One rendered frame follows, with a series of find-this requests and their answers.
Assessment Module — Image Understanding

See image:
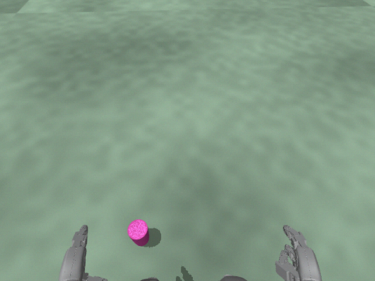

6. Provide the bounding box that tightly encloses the cup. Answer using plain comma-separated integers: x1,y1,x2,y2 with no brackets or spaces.
127,220,149,246

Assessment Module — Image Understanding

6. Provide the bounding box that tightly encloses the right robot hand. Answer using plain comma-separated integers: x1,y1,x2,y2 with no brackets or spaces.
275,225,322,281

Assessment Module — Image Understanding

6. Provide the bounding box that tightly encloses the left robot hand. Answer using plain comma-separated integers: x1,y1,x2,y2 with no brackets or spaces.
59,225,107,281

